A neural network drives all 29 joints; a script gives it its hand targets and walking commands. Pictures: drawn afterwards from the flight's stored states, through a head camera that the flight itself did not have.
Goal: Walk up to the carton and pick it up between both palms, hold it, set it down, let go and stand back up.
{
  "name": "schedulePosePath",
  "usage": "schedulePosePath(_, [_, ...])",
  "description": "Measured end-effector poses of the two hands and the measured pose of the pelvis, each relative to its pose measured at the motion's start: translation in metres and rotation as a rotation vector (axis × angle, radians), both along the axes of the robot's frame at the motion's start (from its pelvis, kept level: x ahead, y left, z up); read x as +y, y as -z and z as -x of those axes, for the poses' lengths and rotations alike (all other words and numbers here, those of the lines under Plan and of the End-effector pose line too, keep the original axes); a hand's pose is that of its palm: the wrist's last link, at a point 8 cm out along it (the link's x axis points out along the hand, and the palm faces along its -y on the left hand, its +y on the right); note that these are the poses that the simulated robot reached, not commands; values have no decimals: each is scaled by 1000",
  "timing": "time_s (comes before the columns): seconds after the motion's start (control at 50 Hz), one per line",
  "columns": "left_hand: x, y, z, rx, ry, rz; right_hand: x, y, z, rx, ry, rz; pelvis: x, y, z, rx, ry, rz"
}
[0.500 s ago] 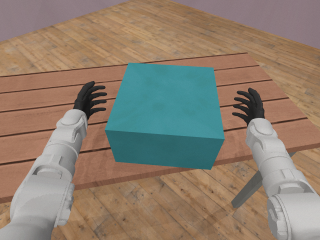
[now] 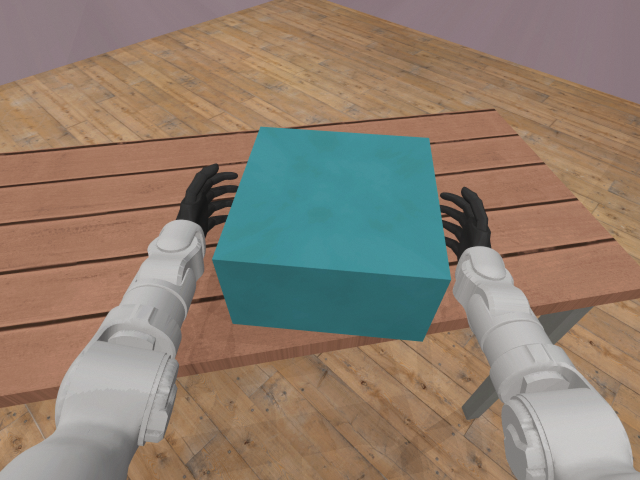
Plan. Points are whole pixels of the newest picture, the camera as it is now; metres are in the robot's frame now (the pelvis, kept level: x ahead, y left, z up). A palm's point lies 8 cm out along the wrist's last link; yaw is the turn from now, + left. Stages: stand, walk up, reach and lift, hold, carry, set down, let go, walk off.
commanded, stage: reach and lift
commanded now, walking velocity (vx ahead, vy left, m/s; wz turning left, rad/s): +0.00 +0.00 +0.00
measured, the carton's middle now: (335, 226) +0.47 -0.06 +0.05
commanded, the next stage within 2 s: none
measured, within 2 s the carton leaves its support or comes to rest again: leaves its support in 1.40 s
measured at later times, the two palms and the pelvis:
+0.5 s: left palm (196, 222) +0.45 +0.13 +0.11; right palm (470, 248) +0.37 -0.23 +0.09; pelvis +0.00 +0.00 +0.00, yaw +0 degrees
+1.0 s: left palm (193, 228) +0.44 +0.13 +0.11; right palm (470, 254) +0.36 -0.22 +0.09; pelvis +0.00 +0.00 +0.00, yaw +0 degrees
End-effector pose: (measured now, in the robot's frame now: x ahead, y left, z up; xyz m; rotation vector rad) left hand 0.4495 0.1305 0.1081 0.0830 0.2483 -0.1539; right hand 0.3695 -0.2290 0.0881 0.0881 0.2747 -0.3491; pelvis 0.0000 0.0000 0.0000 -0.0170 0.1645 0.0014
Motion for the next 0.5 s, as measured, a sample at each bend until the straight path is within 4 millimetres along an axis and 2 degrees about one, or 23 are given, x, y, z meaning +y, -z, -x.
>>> schedulePosePath(0.5, [-2,0,0,-3,-28,25,2,0,1,3,21,35,0,0,1,-1,0,0])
